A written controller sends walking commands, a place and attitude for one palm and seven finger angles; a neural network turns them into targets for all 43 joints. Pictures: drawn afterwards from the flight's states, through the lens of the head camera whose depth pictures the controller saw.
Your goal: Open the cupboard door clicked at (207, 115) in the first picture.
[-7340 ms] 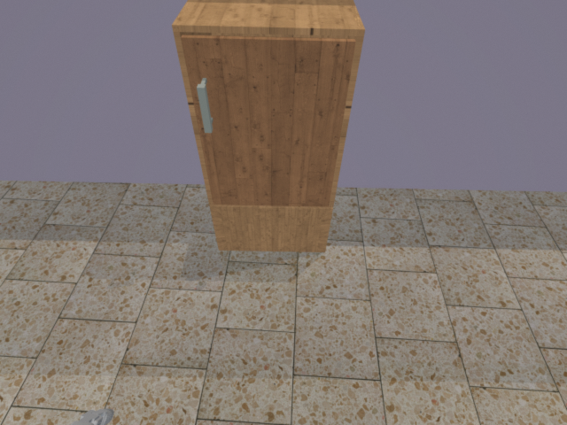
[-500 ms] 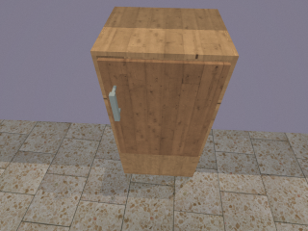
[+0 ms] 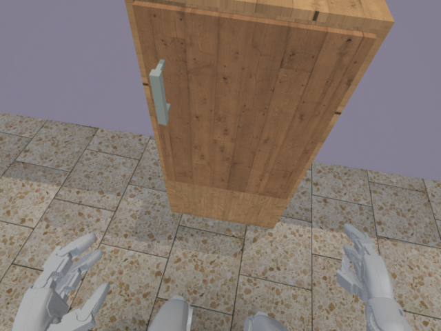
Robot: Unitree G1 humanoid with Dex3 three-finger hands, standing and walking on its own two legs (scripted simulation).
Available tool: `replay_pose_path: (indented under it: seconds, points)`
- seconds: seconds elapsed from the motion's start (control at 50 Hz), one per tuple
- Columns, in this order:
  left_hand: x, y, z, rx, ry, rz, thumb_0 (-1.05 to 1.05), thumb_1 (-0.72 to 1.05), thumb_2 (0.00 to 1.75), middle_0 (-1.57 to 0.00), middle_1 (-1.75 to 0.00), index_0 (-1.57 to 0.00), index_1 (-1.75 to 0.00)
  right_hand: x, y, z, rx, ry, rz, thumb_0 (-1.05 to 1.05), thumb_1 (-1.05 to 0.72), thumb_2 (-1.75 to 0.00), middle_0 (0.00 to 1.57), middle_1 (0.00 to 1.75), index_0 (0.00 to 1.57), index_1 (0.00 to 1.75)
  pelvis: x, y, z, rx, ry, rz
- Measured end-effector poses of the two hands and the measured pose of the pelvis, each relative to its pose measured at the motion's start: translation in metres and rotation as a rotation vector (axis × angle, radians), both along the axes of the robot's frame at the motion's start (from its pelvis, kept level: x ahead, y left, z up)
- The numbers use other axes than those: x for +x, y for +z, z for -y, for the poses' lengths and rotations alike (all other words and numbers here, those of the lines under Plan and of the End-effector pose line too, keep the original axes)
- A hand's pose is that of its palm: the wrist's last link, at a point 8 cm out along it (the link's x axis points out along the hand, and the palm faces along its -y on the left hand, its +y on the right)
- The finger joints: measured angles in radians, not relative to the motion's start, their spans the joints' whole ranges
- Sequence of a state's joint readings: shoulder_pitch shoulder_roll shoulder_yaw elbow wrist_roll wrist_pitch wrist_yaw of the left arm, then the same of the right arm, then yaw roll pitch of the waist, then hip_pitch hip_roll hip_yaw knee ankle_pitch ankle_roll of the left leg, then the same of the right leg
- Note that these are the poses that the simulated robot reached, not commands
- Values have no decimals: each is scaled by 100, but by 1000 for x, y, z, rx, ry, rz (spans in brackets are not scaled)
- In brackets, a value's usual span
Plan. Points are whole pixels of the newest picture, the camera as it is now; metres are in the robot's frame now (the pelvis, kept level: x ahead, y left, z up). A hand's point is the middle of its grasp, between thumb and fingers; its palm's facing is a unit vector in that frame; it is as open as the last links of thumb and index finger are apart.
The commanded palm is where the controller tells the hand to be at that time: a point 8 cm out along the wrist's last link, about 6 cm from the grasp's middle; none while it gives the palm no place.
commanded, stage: raise the hand with hooked fingers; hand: left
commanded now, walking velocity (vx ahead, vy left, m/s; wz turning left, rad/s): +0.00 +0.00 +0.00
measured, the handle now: (162, 93) +0.57 +0.21 +0.06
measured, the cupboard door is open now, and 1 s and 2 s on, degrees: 0 0 0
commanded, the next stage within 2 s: move the hooked fingers beside the handle in 1.60 s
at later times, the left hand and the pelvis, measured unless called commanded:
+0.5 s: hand (68, 258) +0.20 +0.26 +0.04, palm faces +0.01 -1.00 -0.08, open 12.0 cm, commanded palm +0.19 +0.31 +0.06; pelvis -0.03 +0.03 +0.00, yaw -1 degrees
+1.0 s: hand (46, 210) +0.26 +0.32 +0.07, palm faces -0.01 -1.00 -0.06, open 13.9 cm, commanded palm +0.25 +0.36 +0.07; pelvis -0.01 +0.05 +0.02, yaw -1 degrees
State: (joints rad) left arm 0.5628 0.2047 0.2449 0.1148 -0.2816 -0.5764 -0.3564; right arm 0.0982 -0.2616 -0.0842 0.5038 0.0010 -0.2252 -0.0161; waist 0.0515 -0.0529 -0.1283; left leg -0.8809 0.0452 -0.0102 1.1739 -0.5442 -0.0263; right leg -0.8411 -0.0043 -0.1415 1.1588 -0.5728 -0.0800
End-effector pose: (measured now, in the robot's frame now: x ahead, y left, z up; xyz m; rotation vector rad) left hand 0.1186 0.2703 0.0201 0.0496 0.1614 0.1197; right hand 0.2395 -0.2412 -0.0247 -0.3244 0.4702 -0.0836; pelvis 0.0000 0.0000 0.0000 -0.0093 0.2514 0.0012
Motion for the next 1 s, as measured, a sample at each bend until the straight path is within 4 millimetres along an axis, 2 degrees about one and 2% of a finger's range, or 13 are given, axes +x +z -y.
replay_pose_path:
  seconds: [0.04,0.1,0.14,0.2,0.26,0.32,0.42,0.56,0.64,0.74,0.86,0.92,1.0]
  points:
    - [1,13,-8,45,24,91,1,47,71,-23,-57,-24,-58,-3,-17,-8,14,16,-27,1,-91,-90,20,30,20,30,-4,-7,2,-13,11,-11]
    - [20,31,-7,78,-44,225,1,40,68,-23,-62,-24,-62,-17,-44,-20,52,27,-81,1,-90,-90,20,30,20,30,-11,-15,2,-30,21,-21]
    - [41,33,-2,75,-141,245,1,36,66,-23,-65,-24,-65,-34,-60,-26,86,11,-124,1,-90,-90,20,30,21,30,-16,-18,2,-32,19,-26]
    - [69,23,3,22,-261,142,1,29,63,-24,-69,-25,-70,-66,-73,-29,136,-50,-195,1,-90,-90,20,30,21,30,-22,-16,1,-25,7,-25]
    - [80,19,-2,-32,-266,16,1,22,60,-25,-74,-25,-74,-100,-71,-26,161,-129,-253,1,-90,-90,20,30,21,30,-23,-6,-3,-13,-7,-13]
    - [76,31,-16,-32,-173,8,0,15,57,-25,-78,-26,-78,-128,-61,-17,148,-199,-285,2,-90,-90,20,30,21,30,-22,5,-8,-5,-24,-4]
    - [62,46,-41,36,-53,107,0,4,52,-26,-86,-27,-86,-152,-51,-1,68,-227,-313,2,-90,-90,20,30,21,30,-24,10,-19,-12,-20,-4]
    - [70,19,-40,6,-192,71,0,-13,45,-27,-96,-27,-96,-144,-41,0,-15,-200,-267,2,-90,-90,20,30,21,30,-31,4,-34,-26,-12,-3]
    - [84,31,-45,6,-208,112,0,-23,41,-28,-102,-29,-103,-129,-27,-15,-11,-178,-212,2,-90,-90,20,30,21,30,-29,8,-40,-32,-15,11]
    - [97,53,-70,24,-120,165,-1,-34,36,-29,-110,-30,-110,-109,-16,-40,26,-122,-174,1,-90,-90,20,30,21,30,-22,16,-46,-40,-9,19]
    - [105,46,-89,17,-121,61,-1,-44,32,-29,-116,-30,-116,-93,-14,-59,48,-66,-179,1,-90,-90,20,30,21,30,-15,21,-53,-47,-3,13]
    - [111,42,-94,3,-131,54,-1,-46,31,-30,-118,-30,-118,-91,-16,-60,35,-58,-198,1,-90,-90,20,30,21,30,-13,21,-54,-50,-3,9]
    - [124,49,-100,8,-129,113,-1,-48,30,-30,-119,-30,-119,-93,-18,-57,12,-62,-234,1,-90,-90,20,30,21,30,-10,21,-55,-52,-3,4]
